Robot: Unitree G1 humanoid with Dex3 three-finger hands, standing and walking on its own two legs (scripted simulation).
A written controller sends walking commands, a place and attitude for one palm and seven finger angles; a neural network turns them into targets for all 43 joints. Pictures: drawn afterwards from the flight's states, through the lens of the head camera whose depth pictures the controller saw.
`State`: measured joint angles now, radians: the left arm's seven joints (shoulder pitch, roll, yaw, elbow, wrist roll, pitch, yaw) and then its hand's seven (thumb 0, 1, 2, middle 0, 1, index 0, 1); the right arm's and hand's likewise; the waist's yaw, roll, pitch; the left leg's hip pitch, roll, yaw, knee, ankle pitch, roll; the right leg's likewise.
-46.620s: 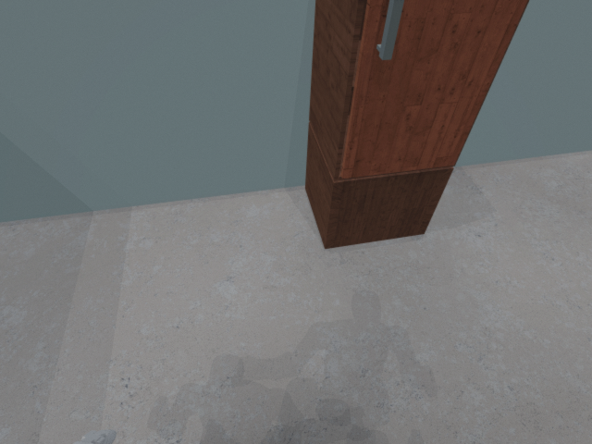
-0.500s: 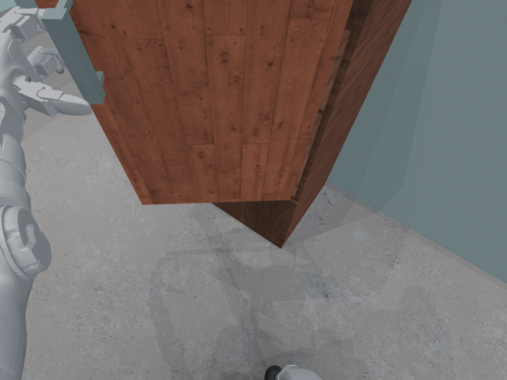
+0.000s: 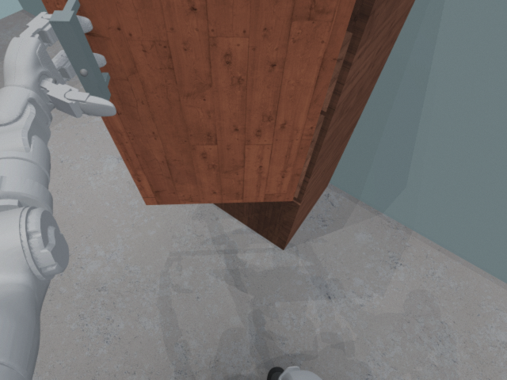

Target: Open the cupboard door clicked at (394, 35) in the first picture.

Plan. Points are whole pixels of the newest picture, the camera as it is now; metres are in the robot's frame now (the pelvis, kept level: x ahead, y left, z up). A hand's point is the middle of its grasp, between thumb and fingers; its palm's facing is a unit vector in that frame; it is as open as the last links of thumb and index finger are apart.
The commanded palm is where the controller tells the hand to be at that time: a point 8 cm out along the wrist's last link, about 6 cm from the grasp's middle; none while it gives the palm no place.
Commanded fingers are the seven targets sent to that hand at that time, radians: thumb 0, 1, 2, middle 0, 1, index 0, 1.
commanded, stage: slide the fingers in behind the handle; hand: left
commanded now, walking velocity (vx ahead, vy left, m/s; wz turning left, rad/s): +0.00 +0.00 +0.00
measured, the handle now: (87, 54) +0.57 +0.20 +0.17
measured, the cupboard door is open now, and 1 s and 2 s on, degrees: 38 37 54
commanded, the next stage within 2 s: close the thumb around the handle in 0.56 s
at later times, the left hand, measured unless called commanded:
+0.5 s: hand (91, 74) +0.52 +0.19 +0.17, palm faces -0.04 -1.00 -0.01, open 13.9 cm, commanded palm +0.50 +0.23 +0.17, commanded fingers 0.00 -0.50 0.30 -0.30 -1.20 -0.30 -1.20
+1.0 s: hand (97, 71) +0.53 +0.18 +0.17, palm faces -0.04 -1.00 -0.01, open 10.6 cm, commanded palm +0.51 +0.22 +0.17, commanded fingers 0.00 0.51 0.73 -0.37 -1.31 -0.37 -1.31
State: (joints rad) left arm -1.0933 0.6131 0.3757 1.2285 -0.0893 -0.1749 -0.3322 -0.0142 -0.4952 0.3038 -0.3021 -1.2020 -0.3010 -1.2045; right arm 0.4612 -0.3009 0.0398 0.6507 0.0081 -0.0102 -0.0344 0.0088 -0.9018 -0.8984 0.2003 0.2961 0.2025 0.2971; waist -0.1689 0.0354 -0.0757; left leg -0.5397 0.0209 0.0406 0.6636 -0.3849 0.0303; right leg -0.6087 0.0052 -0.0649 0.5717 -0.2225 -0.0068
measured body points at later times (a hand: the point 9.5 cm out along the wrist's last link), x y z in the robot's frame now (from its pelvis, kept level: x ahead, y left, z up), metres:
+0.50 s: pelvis +0.00 +0.00 +0.00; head +0.09 +0.00 +0.44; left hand +0.52 +0.24 +0.17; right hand -0.01 -0.27 -0.11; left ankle -0.05 +0.09 -0.72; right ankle +0.02 -0.12 -0.72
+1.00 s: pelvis +0.00 +0.00 +0.00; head +0.10 +0.01 +0.44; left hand +0.53 +0.23 +0.17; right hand -0.02 -0.27 -0.11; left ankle -0.05 +0.09 -0.72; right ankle +0.02 -0.12 -0.72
